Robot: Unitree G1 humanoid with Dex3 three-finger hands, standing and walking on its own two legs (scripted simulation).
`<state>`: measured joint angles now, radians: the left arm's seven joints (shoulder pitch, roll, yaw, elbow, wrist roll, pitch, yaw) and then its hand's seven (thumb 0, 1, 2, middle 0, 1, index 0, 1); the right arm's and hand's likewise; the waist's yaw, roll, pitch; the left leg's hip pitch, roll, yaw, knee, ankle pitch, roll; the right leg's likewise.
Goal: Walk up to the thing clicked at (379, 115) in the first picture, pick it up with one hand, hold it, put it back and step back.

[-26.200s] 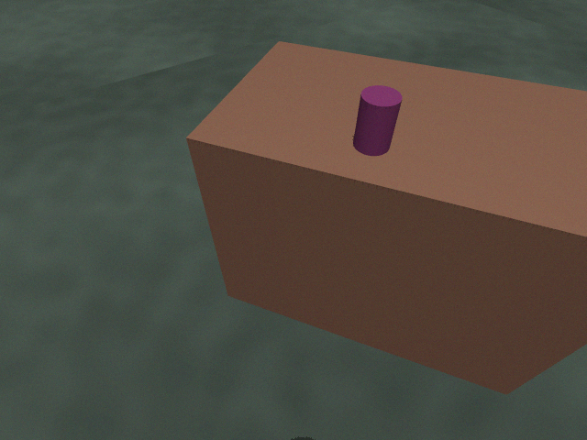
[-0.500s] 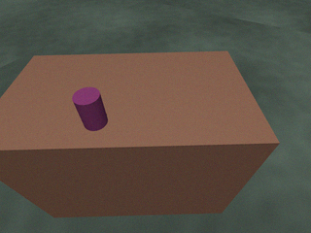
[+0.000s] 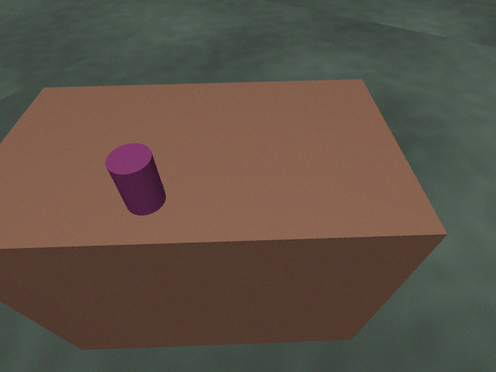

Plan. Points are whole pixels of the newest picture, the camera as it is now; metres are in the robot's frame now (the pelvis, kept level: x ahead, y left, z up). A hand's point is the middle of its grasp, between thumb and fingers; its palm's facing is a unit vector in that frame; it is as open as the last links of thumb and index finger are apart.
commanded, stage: home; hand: left
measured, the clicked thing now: (138, 180) +0.47 +0.22 +0.03
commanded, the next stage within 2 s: stand in 0.38 s
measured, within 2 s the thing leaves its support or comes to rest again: neither
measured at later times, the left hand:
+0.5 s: hand out of the picture +0.08 +0.25 -0.15, palm faces -0.03 -0.93 -0.36, open 17.4 cm
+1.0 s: hand out of the picture +0.06 +0.26 -0.16, palm faces -0.03 -0.94 -0.35, open 8.3 cm
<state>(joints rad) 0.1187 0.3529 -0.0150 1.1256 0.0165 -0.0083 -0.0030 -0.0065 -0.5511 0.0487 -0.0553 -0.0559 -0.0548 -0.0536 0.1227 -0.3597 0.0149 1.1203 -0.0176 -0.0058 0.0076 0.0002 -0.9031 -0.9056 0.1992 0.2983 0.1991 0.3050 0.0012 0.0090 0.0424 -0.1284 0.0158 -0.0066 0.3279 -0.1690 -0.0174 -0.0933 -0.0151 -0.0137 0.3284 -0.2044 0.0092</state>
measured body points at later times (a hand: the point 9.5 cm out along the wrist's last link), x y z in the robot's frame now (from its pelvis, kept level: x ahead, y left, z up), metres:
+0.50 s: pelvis +0.00 +0.00 +0.00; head +0.01 +0.00 +0.45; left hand +0.08 +0.30 -0.13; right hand +0.08 -0.30 -0.13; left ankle +0.01 +0.13 -0.75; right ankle -0.02 -0.12 -0.75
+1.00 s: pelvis +0.00 +0.00 +0.00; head +0.00 +0.00 +0.45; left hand +0.06 +0.30 -0.13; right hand +0.07 -0.30 -0.13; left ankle +0.01 +0.13 -0.75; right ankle -0.02 -0.12 -0.75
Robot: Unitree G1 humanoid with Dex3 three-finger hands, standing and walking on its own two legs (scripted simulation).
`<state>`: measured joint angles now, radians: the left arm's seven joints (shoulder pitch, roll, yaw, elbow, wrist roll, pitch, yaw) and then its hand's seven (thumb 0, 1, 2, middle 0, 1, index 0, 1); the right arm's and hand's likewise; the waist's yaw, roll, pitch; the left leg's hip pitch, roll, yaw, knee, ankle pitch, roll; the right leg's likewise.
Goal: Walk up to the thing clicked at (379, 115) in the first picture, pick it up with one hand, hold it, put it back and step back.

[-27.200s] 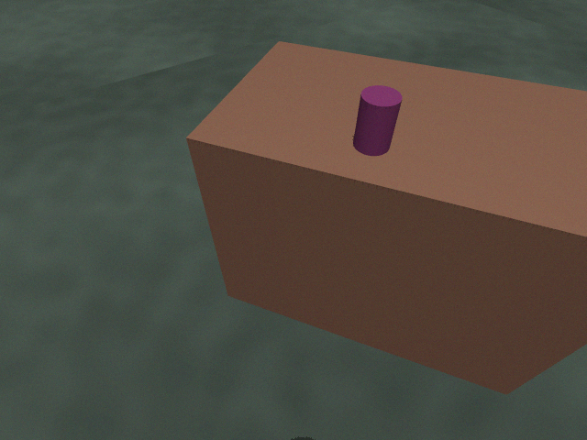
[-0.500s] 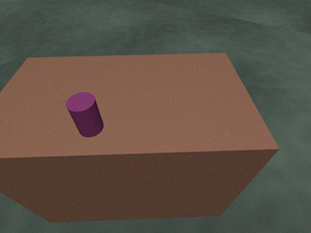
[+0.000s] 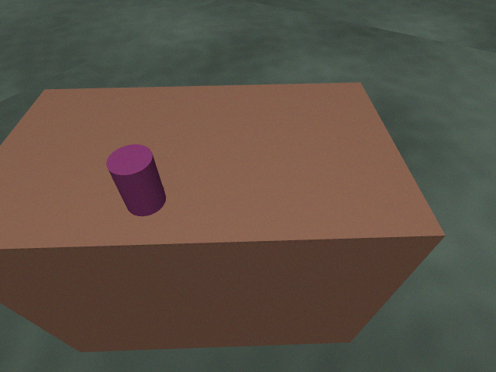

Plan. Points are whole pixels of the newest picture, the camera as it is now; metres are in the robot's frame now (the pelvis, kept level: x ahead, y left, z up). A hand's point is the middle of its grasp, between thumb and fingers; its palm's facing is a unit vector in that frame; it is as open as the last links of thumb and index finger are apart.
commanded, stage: stand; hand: left
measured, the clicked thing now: (138, 181) +0.47 +0.22 +0.03
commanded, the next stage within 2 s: step back in 2.00 s
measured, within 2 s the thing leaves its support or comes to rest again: neither
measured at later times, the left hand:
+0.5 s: hand out of the picture +0.07 +0.26 -0.16, palm faces -0.04 -0.94 -0.34, open 7.4 cm
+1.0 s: hand out of the picture +0.07 +0.26 -0.16, palm faces -0.04 -0.94 -0.35, open 7.4 cm
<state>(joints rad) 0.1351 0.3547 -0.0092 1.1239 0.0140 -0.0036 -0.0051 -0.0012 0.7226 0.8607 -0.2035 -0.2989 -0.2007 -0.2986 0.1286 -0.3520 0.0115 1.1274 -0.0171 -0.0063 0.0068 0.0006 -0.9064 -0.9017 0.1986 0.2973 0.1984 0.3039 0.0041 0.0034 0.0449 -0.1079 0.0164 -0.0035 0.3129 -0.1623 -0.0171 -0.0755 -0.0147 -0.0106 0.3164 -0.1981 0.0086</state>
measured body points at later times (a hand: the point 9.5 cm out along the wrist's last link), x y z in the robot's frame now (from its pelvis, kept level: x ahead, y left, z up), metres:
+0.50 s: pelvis +0.00 +0.00 +0.00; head +0.01 +0.00 +0.45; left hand +0.07 +0.30 -0.13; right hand +0.07 -0.30 -0.13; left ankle +0.01 +0.13 -0.75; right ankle -0.01 -0.12 -0.75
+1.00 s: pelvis +0.00 +0.00 +0.00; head +0.01 +0.00 +0.45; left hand +0.07 +0.30 -0.13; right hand +0.07 -0.30 -0.13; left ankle +0.01 +0.13 -0.75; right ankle -0.01 -0.12 -0.75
